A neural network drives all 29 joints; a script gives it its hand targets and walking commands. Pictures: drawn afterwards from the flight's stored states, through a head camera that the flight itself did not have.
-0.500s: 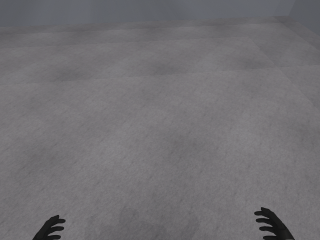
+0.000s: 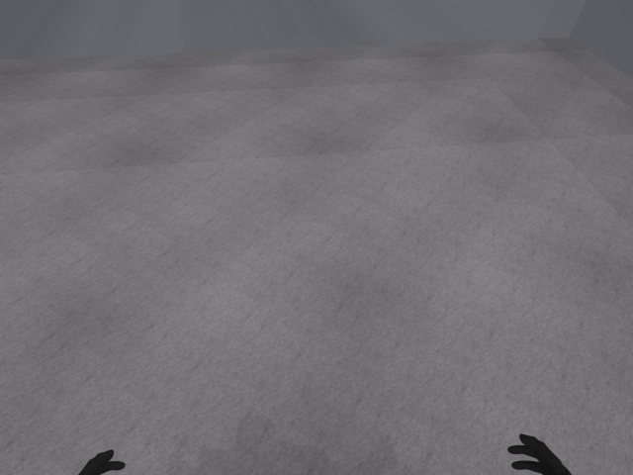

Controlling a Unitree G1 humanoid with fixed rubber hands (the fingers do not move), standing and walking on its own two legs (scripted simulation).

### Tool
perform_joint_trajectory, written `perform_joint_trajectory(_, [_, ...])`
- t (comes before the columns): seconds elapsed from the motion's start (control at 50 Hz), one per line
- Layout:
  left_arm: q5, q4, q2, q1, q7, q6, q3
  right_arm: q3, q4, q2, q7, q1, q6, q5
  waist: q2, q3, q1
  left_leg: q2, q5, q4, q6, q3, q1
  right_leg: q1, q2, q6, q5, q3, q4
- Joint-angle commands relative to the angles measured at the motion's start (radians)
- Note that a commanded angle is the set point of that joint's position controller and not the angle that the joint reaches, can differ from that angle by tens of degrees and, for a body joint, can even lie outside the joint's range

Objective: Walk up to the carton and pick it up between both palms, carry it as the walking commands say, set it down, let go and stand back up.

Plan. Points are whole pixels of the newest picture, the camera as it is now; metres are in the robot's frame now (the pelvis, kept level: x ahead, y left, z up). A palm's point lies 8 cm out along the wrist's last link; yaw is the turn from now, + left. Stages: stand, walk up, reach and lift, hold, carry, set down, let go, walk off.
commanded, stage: stand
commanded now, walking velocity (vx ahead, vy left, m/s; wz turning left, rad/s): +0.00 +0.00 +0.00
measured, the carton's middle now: out of the picture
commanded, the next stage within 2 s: walk up in 0.94 s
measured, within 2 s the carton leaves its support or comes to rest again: neither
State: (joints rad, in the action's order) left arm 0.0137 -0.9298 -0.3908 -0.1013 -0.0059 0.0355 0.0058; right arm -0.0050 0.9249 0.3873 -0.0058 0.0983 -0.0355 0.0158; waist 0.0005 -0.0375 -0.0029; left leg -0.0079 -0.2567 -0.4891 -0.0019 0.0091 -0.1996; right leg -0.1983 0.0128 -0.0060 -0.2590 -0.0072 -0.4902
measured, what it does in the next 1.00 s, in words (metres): stands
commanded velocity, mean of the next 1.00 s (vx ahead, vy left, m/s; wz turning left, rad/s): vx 0.00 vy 0.00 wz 0.00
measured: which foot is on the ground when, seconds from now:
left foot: down 0.00-1.00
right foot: down 0.00-1.00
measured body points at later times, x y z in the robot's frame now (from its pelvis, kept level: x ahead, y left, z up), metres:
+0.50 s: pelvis +0.00 +0.00 +0.01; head +0.00 +0.00 +0.46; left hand +0.11 +0.32 -0.10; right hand +0.11 -0.31 -0.11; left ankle +0.01 +0.12 -0.74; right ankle +0.00 -0.12 -0.74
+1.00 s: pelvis +0.00 +0.00 +0.01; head +0.01 +0.00 +0.46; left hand +0.11 +0.32 -0.10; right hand +0.12 -0.32 -0.10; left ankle +0.01 +0.12 -0.74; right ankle +0.00 -0.12 -0.74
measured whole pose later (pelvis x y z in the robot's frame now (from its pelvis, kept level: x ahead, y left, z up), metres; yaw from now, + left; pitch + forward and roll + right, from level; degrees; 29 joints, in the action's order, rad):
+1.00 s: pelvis +0.00 +0.00 +0.01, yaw +0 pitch -2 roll +0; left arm 0.01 -1.06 -0.40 -0.08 0.00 0.02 0.00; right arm -0.01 1.06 0.39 0.00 0.08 -0.02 0.01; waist 0.00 -0.04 0.00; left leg -0.01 -0.18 -0.34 -0.01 0.01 -0.12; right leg -0.12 0.01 -0.01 -0.19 -0.01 -0.34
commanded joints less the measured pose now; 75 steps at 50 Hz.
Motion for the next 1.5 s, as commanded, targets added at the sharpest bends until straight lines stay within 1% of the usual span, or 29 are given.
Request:
perform_joint_trajectory(0.0, [-0.001, 0.027, -0.168, 0.047, 0.004, 0.010, 0.033, -0.034, -0.028, 0.166, 0.004, -0.048, -0.010, -0.001, -0.002, 0.067, 0.000, -0.100, 0.157, 0.111, 0.042, -0.096, 0.030, 0.027, 0.099, 0.046, 0.155, 0.093, 0.110])
perform_joint_trajectory(0.22, [-0.001, -0.041, -0.172, 0.062, 0.006, 0.005, 0.028, -0.031, 0.041, 0.171, 0.006, -0.061, -0.005, -0.002, -0.002, 0.055, -0.001, -0.110, 0.143, 0.167, 0.034, -0.097, 0.054, 0.051, 0.107, 0.039, 0.142, 0.094, 0.166])
perform_joint_trajectory(0.4, [-0.001, -0.070, -0.176, 0.063, 0.007, 0.001, 0.027, -0.030, 0.071, 0.175, 0.007, -0.062, -0.001, -0.003, -0.002, 0.051, -0.001, -0.114, 0.141, 0.186, 0.031, -0.098, 0.063, 0.058, 0.111, 0.035, 0.139, 0.094, 0.187])
perform_joint_trajectory(1.1, [-0.003, -0.088, -0.180, 0.056, 0.011, -0.007, 0.030, -0.031, 0.094, 0.181, 0.011, -0.056, 0.007, -0.004, -0.002, 0.058, 0.000, -0.120, 0.198, 0.203, 0.027, -0.093, 0.089, 0.086, 0.119, 0.029, 0.194, 0.088, 0.204])
perform_joint_trajectory(1.12, [0.009, -0.003, -0.299, 0.034, 0.008, -0.010, 0.096, -0.097, -0.062, 0.290, -0.046, -0.087, 0.036, 0.039, -0.060, 0.060, -0.028, -0.074, 0.381, 0.079, 0.084, -0.178, -0.168, 0.174, 0.090, 0.075, 0.251, 0.047, 0.021])
perform_joint_trajectory(1.14, [0.007, 0.008, -0.290, -0.073, 0.015, -0.011, 0.108, -0.087, -0.124, 0.251, -0.065, -0.140, 0.045, 0.037, -0.040, 0.103, -0.073, -0.067, 0.364, -0.003, 0.097, -0.146, -0.238, 0.221, 0.133, 0.107, 0.262, 0.097, 0.023])
perform_joint_trajectory(1.16, [0.013, 0.025, -0.304, -0.101, 0.015, -0.010, 0.121, -0.077, -0.176, 0.190, -0.080, -0.129, 0.052, 0.033, 0.098, 0.125, -0.074, -0.001, 0.219, -0.167, 0.067, -0.069, -0.305, 0.238, 0.246, 0.169, 0.257, 0.174, 0.109])
perform_joint_trajectory(1.18, [0.022, 0.067, -0.330, -0.045, 0.016, -0.004, 0.131, -0.073, -0.221, 0.170, -0.089, -0.108, 0.062, 0.042, 0.222, 0.104, -0.056, -0.007, -0.105, -0.358, 0.030, -0.056, -0.388, 0.174, 0.404, 0.263, 0.268, 0.245, 0.204])
perform_joint_trajectory(1.2, [0.025, 0.107, -0.326, 0.014, 0.017, 0.000, 0.135, -0.086, -0.235, 0.204, -0.098, -0.079, 0.072, 0.047, 0.174, 0.101, -0.021, -0.070, -0.146, -0.505, 0.004, -0.123, -0.378, 0.091, 0.449, 0.310, 0.243, 0.241, 0.203])
perform_joint_trajectory(1.22, [0.026, 0.134, -0.318, 0.059, 0.021, 0.005, 0.137, -0.102, -0.239, 0.232, -0.105, -0.045, 0.075, 0.035, 0.132, 0.101, 0.007, -0.100, -0.141, -0.544, 0.001, -0.159, -0.358, 0.040, 0.462, 0.295, 0.219, 0.192, 0.180])
perform_joint_trajectory(1.24, [0.027, 0.151, -0.321, 0.082, 0.024, 0.010, 0.139, -0.109, -0.247, 0.241, -0.112, -0.026, 0.074, 0.030, 0.113, 0.092, 0.022, -0.118, -0.123, -0.495, 0.001, -0.159, -0.336, -0.001, 0.431, 0.265, 0.199, 0.125, 0.169])
perform_joint_trajectory(1.26, [0.031, 0.156, -0.329, 0.079, 0.025, 0.015, 0.142, -0.112, -0.253, 0.233, -0.121, -0.022, 0.072, 0.031, 0.114, 0.088, 0.024, -0.117, -0.112, -0.424, -0.001, -0.129, -0.317, -0.017, 0.406, 0.243, 0.205, 0.076, 0.156])
perform_joint_trajectory(1.3, [0.035, 0.155, -0.354, 0.034, 0.014, 0.020, 0.148, -0.112, -0.268, 0.215, -0.137, -0.034, 0.070, 0.034, 0.127, 0.098, 0.002, -0.084, -0.120, -0.322, -0.005, -0.040, -0.272, -0.031, 0.389, 0.240, 0.262, 0.012, 0.131])
perform_joint_trajectory(1.32, [0.033, 0.157, -0.364, 0.026, 0.007, 0.019, 0.147, -0.111, -0.272, 0.209, -0.141, -0.027, 0.069, 0.032, 0.137, 0.112, 0.001, -0.068, -0.102, -0.271, -0.006, -0.003, -0.236, -0.040, 0.376, 0.230, 0.260, -0.023, 0.113])
perform_joint_trajectory(1.34, [0.028, 0.161, -0.368, 0.033, 0.001, 0.016, 0.144, -0.112, -0.270, 0.205, -0.142, 0.000, 0.065, 0.031, 0.130, 0.130, 0.016, -0.049, -0.040, -0.182, -0.003, 0.035, -0.173, -0.060, 0.344, 0.206, 0.220, -0.071, 0.082])
perform_joint_trajectory(1.36, [0.021, 0.168, -0.352, 0.043, -0.006, 0.010, 0.135, -0.117, -0.260, 0.212, -0.138, 0.045, 0.058, 0.035, 0.100, 0.155, 0.044, -0.020, 0.035, -0.073, 0.009, 0.063, -0.080, -0.095, 0.281, 0.169, 0.142, -0.125, 0.027])
perform_joint_trajectory(1.38, [0.017, 0.181, -0.314, 0.053, -0.009, 0.008, 0.118, -0.130, -0.249, 0.247, -0.128, 0.094, 0.051, 0.053, 0.047, 0.180, 0.069, 0.000, 0.062, 0.004, 0.040, 0.027, 0.014, -0.136, 0.198, 0.119, 0.087, -0.180, -0.083])
perform_joint_trajectory(1.4, [0.013, 0.204, -0.265, 0.054, -0.006, 0.005, 0.103, -0.148, -0.253, 0.332, -0.114, 0.146, 0.046, 0.073, -0.158, 0.188, 0.086, -0.102, 0.185, 0.145, 0.112, -0.204, 0.107, -0.267, 0.083, 0.053, -0.072, -0.232, -0.312])
perform_joint_trajectory(1.42, [-0.005, 0.238, -0.248, 0.084, 0.005, 0.003, 0.098, -0.151, -0.283, 0.421, -0.107, 0.117, 0.045, 0.071, -0.356, 0.139, 0.080, -0.265, 0.305, 0.231, 0.232, -0.541, 0.146, -0.523, -0.032, 0.015, -0.374, -0.133, -0.389])
perform_joint_trajectory(1.44, [-0.009, 0.209, -0.288, 0.071, 0.014, 0.001, 0.103, -0.150, -0.285, 0.376, -0.100, 0.116, 0.048, 0.057, -0.227, 0.168, 0.076, -0.248, 0.314, 0.214, 0.259, -0.513, 0.169, -0.501, 0.014, 0.006, -0.313, -0.031, -0.459])
perform_joint_trajectory(1.46, [-0.013, 0.193, -0.295, 0.034, 0.014, 0.008, 0.098, -0.143, -0.299, 0.347, -0.094, 0.076, 0.053, 0.047, -0.210, 0.178, 0.050, -0.197, 0.300, 0.185, 0.244, -0.447, 0.154, -0.473, 0.028, 0.001, -0.254, -0.011, -0.440])
perform_joint_trajectory(1.48, [-0.011, 0.174, -0.307, 0.004, 0.012, 0.013, 0.097, -0.141, -0.314, 0.328, -0.094, 0.032, 0.059, 0.046, -0.196, 0.183, 0.029, -0.140, 0.299, 0.158, 0.217, -0.382, 0.129, -0.428, 0.024, -0.003, -0.188, -0.019, -0.409])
